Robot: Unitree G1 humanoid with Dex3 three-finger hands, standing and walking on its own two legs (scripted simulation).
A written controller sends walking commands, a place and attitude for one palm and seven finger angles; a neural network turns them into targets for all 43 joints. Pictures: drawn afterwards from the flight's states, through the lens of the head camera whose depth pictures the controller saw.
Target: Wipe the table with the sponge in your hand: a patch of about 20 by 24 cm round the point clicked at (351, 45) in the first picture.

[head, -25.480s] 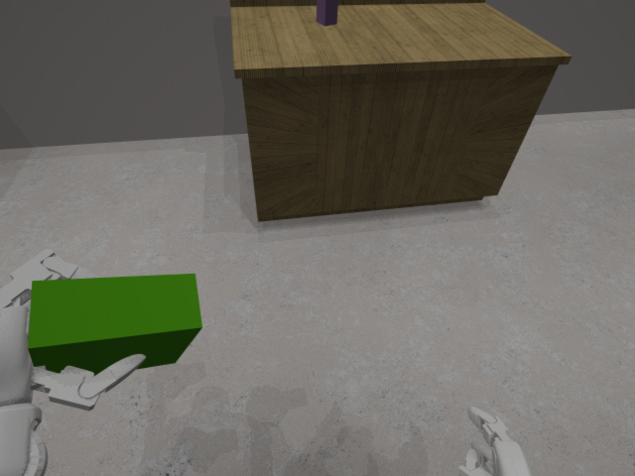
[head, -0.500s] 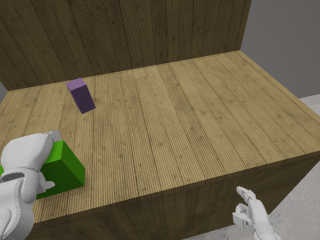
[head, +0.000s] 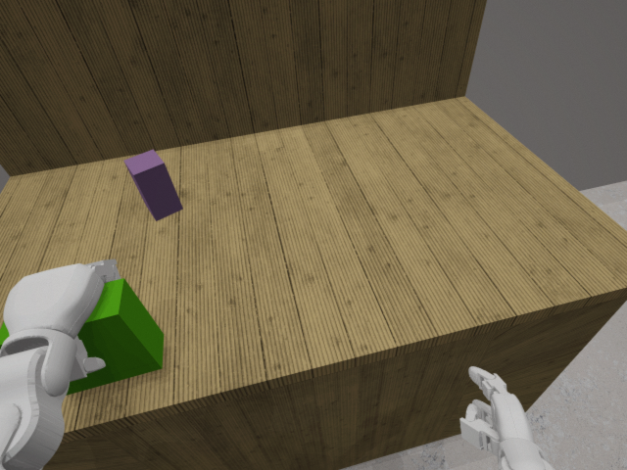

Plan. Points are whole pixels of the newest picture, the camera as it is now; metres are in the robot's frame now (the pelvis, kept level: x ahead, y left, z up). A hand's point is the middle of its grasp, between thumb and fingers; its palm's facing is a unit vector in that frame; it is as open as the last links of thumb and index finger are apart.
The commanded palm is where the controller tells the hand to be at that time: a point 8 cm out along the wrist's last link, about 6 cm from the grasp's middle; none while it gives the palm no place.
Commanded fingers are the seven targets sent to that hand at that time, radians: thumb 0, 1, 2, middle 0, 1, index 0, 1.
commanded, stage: lower the sponge onto the table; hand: left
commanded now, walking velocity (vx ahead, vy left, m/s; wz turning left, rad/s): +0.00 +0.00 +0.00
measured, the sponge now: (99, 348) +0.21 +0.33 +0.05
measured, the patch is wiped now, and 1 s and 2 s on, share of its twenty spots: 0.00 0.10 0.40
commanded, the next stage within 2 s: wipe forward along the first lane in 0.82 s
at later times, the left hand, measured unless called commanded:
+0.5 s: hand (97, 331) +0.22 +0.32 +0.08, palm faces -0.02 -0.05 -1.00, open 9.8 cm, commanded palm +0.20 +0.32 +0.14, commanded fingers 0.00 0.10 1.30 -1.20 -1.60 -1.20 -1.60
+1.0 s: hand (97, 333) +0.22 +0.33 +0.07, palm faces -0.02 -0.04 -1.00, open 9.8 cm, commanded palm +0.20 +0.32 +0.12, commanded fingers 0.00 0.10 1.30 -1.20 -1.60 -1.20 -1.60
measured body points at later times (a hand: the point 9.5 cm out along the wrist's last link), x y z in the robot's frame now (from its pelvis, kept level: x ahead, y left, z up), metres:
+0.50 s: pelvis +0.00 +0.00 +0.00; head +0.00 -0.03 +0.45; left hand +0.22 +0.32 +0.13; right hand +0.24 -0.20 -0.09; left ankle +0.03 +0.10 -0.74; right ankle +0.01 -0.10 -0.74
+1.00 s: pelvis +0.01 +0.01 +0.00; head +0.01 -0.03 +0.45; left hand +0.22 +0.32 +0.12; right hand +0.24 -0.20 -0.09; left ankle +0.03 +0.10 -0.74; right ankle +0.01 -0.10 -0.74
